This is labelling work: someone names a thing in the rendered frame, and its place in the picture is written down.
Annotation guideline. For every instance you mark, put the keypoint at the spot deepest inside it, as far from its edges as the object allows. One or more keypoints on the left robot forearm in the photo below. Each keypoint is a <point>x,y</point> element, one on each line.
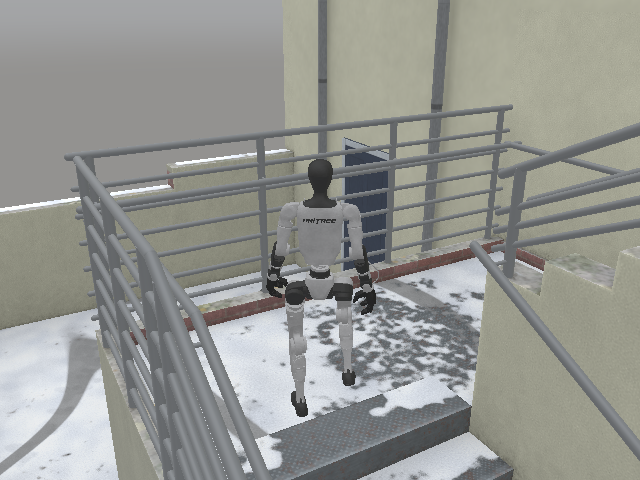
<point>275,265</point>

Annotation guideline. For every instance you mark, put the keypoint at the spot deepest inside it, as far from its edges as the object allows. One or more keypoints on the robot right hand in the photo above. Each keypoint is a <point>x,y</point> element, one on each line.
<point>370,300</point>

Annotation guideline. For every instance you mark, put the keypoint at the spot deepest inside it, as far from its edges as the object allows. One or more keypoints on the robot right thigh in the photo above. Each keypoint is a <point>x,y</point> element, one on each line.
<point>343,291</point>

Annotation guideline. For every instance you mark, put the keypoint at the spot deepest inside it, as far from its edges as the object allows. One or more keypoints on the left robot upper arm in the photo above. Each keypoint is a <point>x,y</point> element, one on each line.
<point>288,212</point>

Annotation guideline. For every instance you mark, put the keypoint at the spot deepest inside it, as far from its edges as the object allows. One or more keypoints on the robot left hand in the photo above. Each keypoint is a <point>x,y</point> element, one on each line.
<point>278,283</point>

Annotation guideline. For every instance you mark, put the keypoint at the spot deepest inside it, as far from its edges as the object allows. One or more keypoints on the right robot forearm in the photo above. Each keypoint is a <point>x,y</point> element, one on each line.
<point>363,272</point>

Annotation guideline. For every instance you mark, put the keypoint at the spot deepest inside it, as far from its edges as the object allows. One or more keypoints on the robot thigh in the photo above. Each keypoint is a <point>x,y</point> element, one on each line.
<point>295,294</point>
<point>343,291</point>

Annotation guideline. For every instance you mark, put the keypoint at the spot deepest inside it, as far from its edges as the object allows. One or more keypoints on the robot left thigh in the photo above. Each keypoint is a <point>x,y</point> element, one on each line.
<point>295,294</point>

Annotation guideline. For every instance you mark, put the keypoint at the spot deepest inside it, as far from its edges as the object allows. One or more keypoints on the right robot upper arm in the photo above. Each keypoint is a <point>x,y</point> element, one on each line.
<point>352,213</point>

